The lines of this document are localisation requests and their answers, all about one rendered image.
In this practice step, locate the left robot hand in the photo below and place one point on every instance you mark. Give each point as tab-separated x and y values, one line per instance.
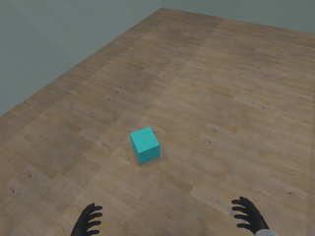
82	225

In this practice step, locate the carton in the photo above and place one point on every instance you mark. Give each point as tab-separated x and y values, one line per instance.
145	144

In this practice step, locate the right robot hand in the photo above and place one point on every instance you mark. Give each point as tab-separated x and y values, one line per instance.
256	220

